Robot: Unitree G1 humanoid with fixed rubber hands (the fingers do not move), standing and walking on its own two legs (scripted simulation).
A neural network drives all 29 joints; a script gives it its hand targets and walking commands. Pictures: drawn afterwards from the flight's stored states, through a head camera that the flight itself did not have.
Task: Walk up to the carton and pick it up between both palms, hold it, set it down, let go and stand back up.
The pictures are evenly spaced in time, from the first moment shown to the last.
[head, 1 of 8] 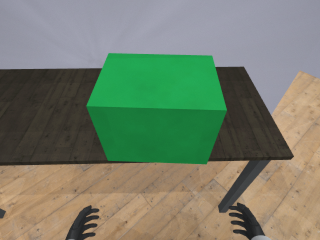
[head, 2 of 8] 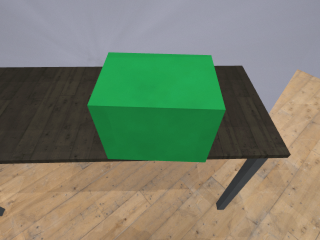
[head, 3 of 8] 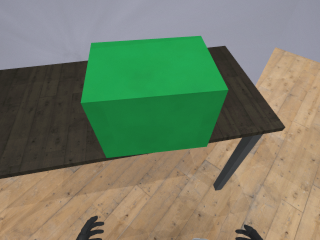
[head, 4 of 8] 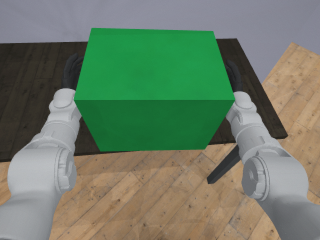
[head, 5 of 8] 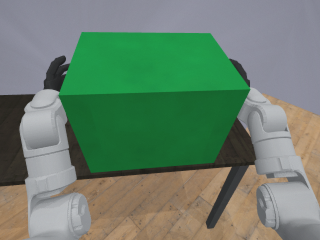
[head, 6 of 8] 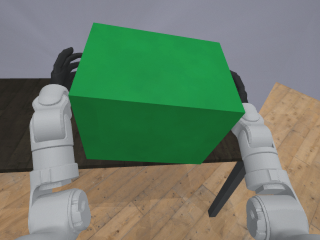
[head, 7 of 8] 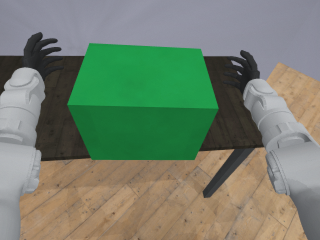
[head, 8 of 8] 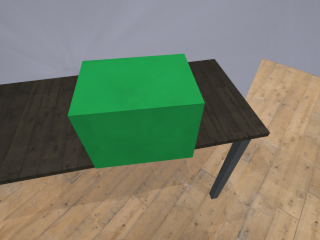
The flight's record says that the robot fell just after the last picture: no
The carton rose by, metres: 0.18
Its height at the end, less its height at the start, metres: +0.00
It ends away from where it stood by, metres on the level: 0.02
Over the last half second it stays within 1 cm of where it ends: yes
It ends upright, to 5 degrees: yes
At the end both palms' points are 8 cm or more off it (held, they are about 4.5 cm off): yes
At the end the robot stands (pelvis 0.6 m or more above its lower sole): yes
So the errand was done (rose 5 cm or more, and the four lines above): yes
